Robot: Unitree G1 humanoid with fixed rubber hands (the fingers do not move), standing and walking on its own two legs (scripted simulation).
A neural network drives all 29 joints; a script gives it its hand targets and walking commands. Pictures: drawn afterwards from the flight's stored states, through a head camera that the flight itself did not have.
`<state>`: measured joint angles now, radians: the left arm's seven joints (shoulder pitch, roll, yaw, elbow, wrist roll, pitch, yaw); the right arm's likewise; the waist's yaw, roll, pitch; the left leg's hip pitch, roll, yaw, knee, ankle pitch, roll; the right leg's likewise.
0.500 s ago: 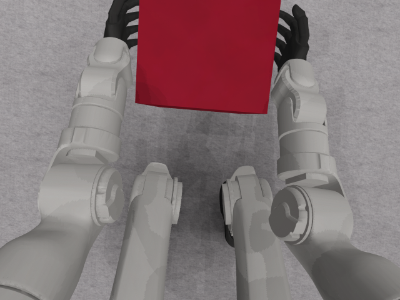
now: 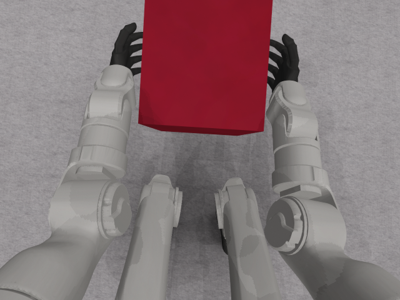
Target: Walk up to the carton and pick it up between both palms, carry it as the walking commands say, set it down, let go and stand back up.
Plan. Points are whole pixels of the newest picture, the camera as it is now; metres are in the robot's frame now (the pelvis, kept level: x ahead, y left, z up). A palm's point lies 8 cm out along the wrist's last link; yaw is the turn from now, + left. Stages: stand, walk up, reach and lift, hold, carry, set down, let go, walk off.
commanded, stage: reach and lift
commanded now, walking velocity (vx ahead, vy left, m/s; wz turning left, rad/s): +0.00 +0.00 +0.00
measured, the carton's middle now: (203, 81) +0.52 +0.01 -0.16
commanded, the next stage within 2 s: none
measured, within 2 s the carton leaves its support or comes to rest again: neither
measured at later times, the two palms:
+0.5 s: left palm (110, 61) +0.48 +0.15 -0.02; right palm (305, 77) +0.48 -0.13 +0.00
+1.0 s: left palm (92, 52) +0.46 +0.15 +0.05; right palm (336, 70) +0.46 -0.14 +0.07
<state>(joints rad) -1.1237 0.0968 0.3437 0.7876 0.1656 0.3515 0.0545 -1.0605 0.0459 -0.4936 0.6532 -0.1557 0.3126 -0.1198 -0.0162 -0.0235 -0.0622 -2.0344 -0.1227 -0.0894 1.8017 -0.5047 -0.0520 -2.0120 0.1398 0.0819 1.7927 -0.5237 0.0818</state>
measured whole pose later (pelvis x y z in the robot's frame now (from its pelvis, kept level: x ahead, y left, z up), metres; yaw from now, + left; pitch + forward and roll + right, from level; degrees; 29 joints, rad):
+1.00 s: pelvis +0.04 +0.00 +0.12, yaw +1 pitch +35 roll -1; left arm -0.80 0.00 0.33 0.74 0.17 0.31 0.06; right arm -0.75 0.12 -0.44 0.62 -0.16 0.28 -0.10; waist -0.02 -0.02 -0.18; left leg -1.55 -0.13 -0.12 1.43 -0.48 -0.04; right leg -1.53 0.13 0.12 1.42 -0.50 0.06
